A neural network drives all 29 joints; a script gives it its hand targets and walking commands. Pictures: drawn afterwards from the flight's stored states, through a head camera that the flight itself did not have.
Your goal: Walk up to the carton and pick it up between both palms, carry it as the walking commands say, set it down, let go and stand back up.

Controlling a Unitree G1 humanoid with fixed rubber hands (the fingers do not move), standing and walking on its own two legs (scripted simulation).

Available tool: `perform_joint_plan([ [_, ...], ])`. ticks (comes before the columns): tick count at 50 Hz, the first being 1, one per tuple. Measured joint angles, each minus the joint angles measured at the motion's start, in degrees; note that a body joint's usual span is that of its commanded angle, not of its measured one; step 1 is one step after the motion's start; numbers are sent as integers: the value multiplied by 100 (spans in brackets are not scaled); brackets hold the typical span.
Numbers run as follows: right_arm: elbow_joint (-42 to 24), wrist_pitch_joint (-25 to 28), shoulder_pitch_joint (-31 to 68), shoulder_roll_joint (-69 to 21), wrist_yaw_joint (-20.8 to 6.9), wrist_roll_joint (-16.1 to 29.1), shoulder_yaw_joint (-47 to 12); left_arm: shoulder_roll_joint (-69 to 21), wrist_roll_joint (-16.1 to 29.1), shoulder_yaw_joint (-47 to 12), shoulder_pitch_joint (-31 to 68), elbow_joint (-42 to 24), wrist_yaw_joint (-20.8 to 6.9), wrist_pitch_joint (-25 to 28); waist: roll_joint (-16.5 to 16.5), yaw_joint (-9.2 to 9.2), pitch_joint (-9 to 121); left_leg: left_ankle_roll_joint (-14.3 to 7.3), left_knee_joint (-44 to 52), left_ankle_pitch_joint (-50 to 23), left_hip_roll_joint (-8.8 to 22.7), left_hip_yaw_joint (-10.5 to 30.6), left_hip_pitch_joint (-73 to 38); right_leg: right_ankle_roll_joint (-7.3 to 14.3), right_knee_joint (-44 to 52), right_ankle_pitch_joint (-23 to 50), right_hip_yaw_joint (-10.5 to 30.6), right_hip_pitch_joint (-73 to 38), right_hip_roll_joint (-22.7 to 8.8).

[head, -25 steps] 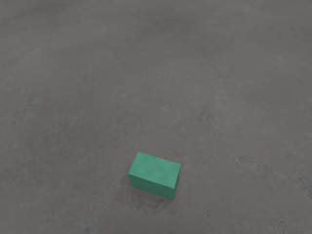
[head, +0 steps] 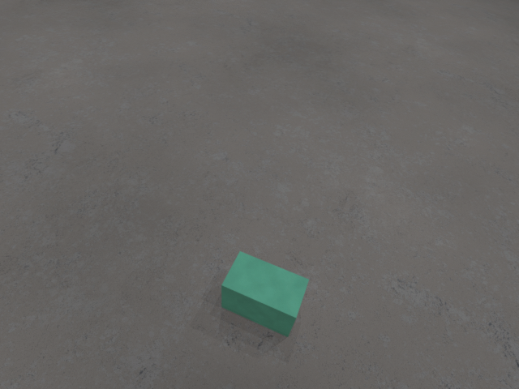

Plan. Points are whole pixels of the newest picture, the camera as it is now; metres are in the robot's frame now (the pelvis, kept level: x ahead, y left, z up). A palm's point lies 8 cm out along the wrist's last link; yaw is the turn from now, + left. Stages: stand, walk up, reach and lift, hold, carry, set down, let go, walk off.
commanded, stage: walk up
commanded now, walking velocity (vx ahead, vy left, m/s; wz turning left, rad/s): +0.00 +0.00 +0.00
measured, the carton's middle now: (263, 293) +0.60 -0.05 -0.68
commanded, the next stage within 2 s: none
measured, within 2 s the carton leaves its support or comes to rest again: neither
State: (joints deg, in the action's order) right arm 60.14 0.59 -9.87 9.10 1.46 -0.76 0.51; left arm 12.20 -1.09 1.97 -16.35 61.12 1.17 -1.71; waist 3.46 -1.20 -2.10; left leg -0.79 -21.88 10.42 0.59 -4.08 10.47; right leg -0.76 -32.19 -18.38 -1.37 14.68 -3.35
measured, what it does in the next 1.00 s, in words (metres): walks ahead: right foot, then left foot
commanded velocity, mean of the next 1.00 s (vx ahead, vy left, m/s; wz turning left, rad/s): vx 0.25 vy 0.12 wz -0.25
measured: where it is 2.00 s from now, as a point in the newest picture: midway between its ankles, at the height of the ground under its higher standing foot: outside the picture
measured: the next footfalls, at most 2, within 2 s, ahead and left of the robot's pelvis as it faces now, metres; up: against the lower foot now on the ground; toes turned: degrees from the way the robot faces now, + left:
right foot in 0.04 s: +0.04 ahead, -0.13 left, +0.00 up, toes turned -3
left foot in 0.46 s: +0.09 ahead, +0.20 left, +0.00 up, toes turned -1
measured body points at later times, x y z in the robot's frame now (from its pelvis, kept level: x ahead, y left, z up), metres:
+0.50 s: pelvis +0.04 +0.08 -0.01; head +0.06 +0.08 +0.44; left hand +0.09 +0.37 -0.15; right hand +0.03 -0.18 -0.15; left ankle +0.05 +0.20 -0.75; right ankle +0.00 -0.11 -0.72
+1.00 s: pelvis +0.20 +0.08 +0.00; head +0.24 +0.07 +0.45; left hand +0.32 +0.30 -0.15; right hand +0.12 -0.12 -0.16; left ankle +0.18 +0.23 -0.68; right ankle +0.18 +0.00 -0.74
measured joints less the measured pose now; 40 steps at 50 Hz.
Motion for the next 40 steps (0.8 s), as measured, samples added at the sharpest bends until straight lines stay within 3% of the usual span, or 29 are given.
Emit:
perform_joint_plan([
  [3,93,-4,-37,-11,5,22,22,-70,11,-28,-9,74,50,86,-22,6,8,-7,-79,50,-70,-78,20,-27,676,564,-67,-350,-14],
  [8,211,-54,-198,37,0,24,49,-260,10,-71,1,200,56,153,-353,51,37,29,-64,63,48,-27,-31,-40,970,675,-149,-545,94],
  [11,3,-281,-260,189,-122,-171,232,-208,-21,52,-138,228,112,79,-387,-66,171,370,-1780,1034,-18,20,743,-22,895,635,52,-324,38],
  [13,-190,-298,-199,347,-166,-233,304,-100,9,149,-327,271,177,38,-366,-136,225,494,-2909,966,-89,128,1290,-70,990,727,310,-226,-55],
  [15,-374,-234,-129,472,-258,-248,339,46,33,234,-511,317,145,37,-321,-122,238,548,-3163,907,-33,157,1519,-159,1070,780,519,-188,-171],
  [22,-498,-33,-278,569,-292,-99,248,443,-57,385,-338,225,-34,100,-242,29,142,508,-620,984,152,-264,447,-359,722,434,789,-85,-396],
  [25,-285,96,-589,429,-202,-130,206,517,-127,340,-12,30,-82,78,-139,149,62,152,-516,331,102,-417,282,-98,-1292,-672,678,663,-364],
  [27,-136,126,-936,333,-183,-139,139,454,-134,315,247,-181,-155,101,-155,202,88,21,-392,455,145,-497,65,-11,-2512,-573,372,1140,-268],
  [29,-9,179,-1236,249,-166,-133,82,367,-134,278,485,-393,-245,156,-177,274,102,-18,-86,470,179,-578,-217,12,-3046,-159,69,1422,-207],
  [32,119,280,-1552,148,-136,-116,40,229,-131,232,809,-612,-303,175,-198,426,63,-40,237,465,199,-706,-537,-32,-2899,171,-250,1566,-107],
  [40,547,286,-1987,-30,-23,-109,70,-264,-38,49,1573,-902,-274,197,-406,787,-214,-55,191,980,99,-938,-935,-10,-554,138,-773,1018,109],
])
